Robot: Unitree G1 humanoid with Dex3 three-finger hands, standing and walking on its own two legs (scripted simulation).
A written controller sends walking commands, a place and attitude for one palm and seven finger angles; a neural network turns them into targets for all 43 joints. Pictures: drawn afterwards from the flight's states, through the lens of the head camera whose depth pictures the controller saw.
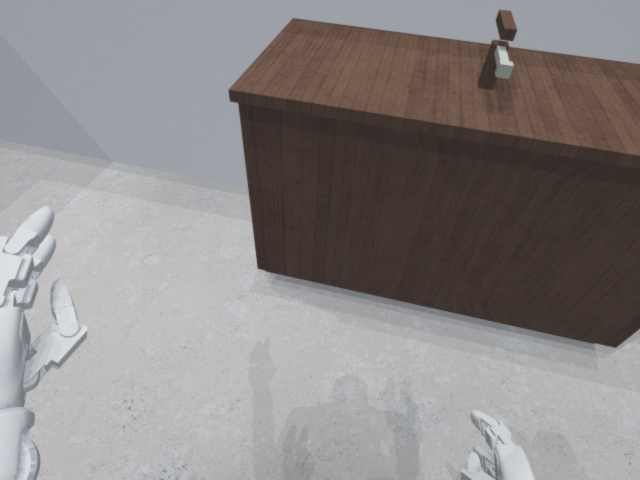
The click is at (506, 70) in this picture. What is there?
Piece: tap's lever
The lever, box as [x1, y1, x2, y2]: [495, 60, 513, 78]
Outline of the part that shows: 499,60 495,71 495,75 499,77 508,78 513,64 510,61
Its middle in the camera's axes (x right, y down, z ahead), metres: +0.40 -0.37 +0.85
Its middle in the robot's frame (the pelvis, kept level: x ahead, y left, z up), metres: +0.92 -0.34 +0.13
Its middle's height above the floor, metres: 0.91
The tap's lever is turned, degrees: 0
